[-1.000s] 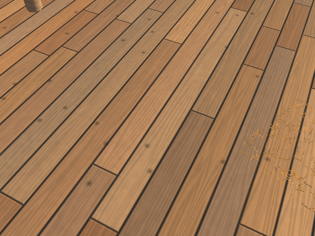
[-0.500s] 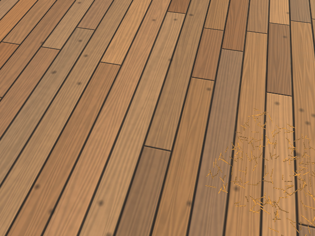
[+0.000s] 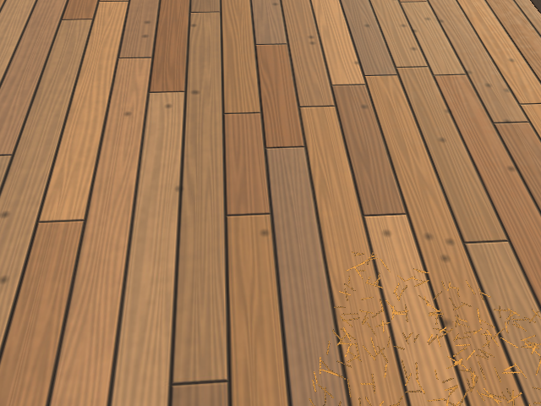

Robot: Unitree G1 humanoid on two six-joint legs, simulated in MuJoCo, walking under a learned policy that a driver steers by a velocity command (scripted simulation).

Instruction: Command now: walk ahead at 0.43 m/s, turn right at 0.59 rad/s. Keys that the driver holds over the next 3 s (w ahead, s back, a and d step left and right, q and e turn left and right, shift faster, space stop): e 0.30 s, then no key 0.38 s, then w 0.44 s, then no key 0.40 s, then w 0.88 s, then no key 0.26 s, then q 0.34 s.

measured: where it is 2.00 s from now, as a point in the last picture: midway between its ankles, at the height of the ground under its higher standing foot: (315, 374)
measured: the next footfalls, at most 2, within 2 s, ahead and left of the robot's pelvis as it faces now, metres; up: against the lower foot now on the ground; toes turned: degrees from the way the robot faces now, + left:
right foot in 0.30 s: +0.27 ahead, -0.14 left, +0.00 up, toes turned -12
left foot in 0.68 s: +0.29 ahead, +0.10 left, +0.00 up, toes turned -16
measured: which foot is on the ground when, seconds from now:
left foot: down 0.00-0.30, up 0.32-0.66, down 0.68-1.00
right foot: up 0.00-0.28, down 0.30-0.74, up 0.76-0.98, down 1.00-1.00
